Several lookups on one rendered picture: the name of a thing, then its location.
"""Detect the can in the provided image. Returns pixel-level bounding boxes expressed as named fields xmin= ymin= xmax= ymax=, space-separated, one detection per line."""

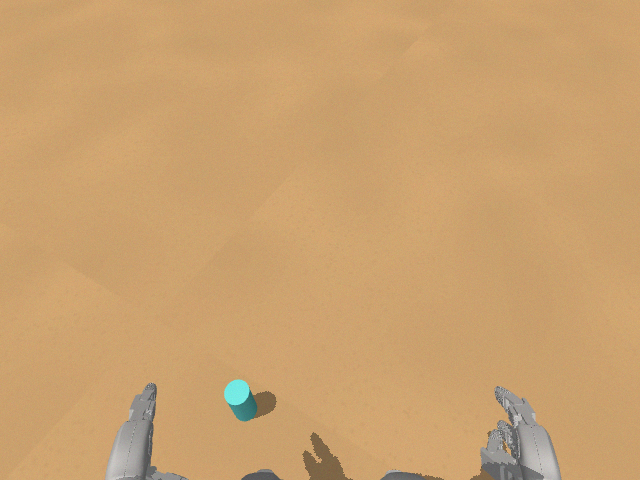
xmin=224 ymin=379 xmax=257 ymax=421

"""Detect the right robot hand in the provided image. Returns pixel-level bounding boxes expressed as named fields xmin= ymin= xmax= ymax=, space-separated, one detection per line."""
xmin=480 ymin=386 xmax=561 ymax=480

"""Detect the left robot hand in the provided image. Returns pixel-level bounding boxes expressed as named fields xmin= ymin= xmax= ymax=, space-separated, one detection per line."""
xmin=105 ymin=383 xmax=189 ymax=480

